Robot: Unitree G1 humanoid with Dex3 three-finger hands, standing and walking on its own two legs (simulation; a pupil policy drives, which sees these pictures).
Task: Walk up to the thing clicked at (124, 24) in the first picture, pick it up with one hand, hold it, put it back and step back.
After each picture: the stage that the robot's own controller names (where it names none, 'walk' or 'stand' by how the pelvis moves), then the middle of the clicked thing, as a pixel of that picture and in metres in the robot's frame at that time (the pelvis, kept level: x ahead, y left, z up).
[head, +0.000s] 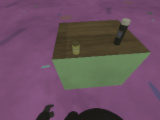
stand; (120, 33) +0.81 -0.23 +0.09
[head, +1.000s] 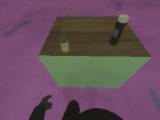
sink last; (117, 31) +0.71 -0.16 +0.13
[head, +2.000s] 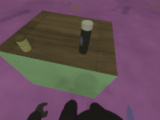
sink last; (84, 39) +0.53 +0.12 +0.13
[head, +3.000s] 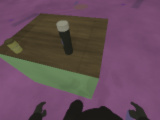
rise first; (66, 40) +0.50 +0.24 +0.14
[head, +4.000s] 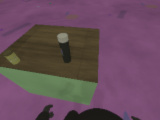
stand; (65, 49) +0.48 +0.24 +0.10
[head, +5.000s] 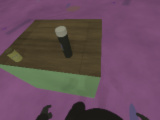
stand; (65, 44) +0.49 +0.24 +0.11
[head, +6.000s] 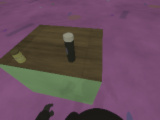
stand; (70, 49) +0.50 +0.21 +0.09
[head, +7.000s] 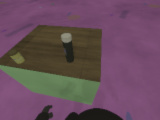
stand; (68, 49) +0.49 +0.22 +0.09
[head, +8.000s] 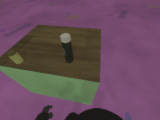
stand; (67, 49) +0.49 +0.23 +0.09
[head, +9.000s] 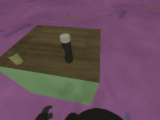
stand; (67, 50) +0.49 +0.23 +0.09
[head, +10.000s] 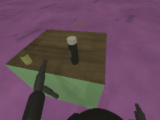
rise first; (73, 51) +0.49 +0.21 +0.10
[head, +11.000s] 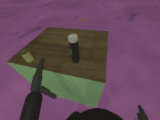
go down; (74, 49) +0.50 +0.21 +0.10
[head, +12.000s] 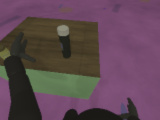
go down; (65, 44) +0.51 +0.20 +0.12
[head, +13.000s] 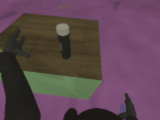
go down; (64, 44) +0.49 +0.19 +0.13
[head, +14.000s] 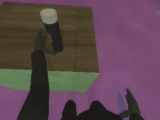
close in; (54, 34) +0.50 +0.21 +0.16
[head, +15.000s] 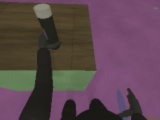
lift; (50, 31) +0.53 +0.22 +0.17
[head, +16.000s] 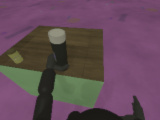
lift; (60, 53) +0.33 +0.20 +0.23
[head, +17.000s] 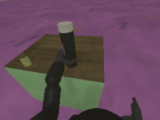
lift; (69, 47) +0.34 +0.16 +0.28
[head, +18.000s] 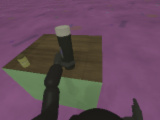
hold; (66, 50) +0.34 +0.17 +0.26
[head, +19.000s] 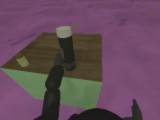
hold; (67, 51) +0.34 +0.16 +0.25
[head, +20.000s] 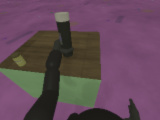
crouch; (65, 37) +0.43 +0.18 +0.28
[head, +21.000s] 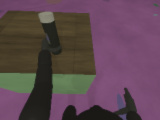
lower; (52, 36) +0.51 +0.22 +0.16
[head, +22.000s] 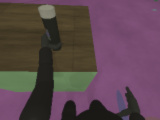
lower; (52, 32) +0.52 +0.21 +0.17
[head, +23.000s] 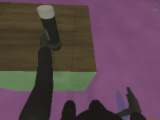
lower; (51, 32) +0.52 +0.21 +0.17
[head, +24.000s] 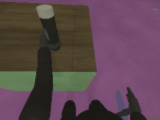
lower; (51, 32) +0.52 +0.22 +0.17
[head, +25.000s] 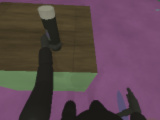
rest; (52, 32) +0.52 +0.22 +0.16
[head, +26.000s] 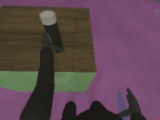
withdraw; (54, 35) +0.51 +0.21 +0.16
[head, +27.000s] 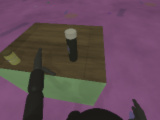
sink last; (72, 47) +0.48 +0.18 +0.13
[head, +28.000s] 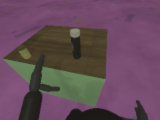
stand; (76, 45) +0.53 +0.19 +0.13
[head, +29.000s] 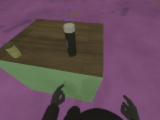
stand; (70, 42) +0.51 +0.20 +0.15
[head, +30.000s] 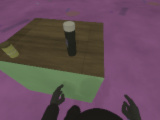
stand; (70, 41) +0.51 +0.20 +0.16
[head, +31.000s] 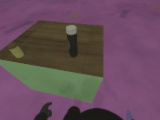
stand; (72, 43) +0.52 +0.19 +0.13
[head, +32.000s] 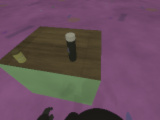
walk; (71, 48) +0.52 +0.20 +0.10
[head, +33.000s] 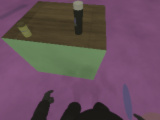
walk; (78, 20) +0.72 +0.19 +0.12
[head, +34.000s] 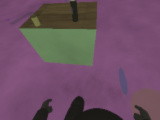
walk; (74, 9) +1.03 +0.30 +0.13
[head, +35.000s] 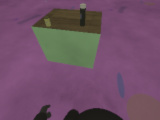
stand; (82, 15) +1.13 +0.21 +0.10
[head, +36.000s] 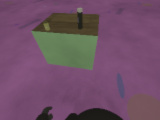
stand; (80, 19) +1.13 +0.23 +0.09
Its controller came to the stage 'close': yes
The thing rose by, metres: 0.20
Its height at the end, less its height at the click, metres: +0.00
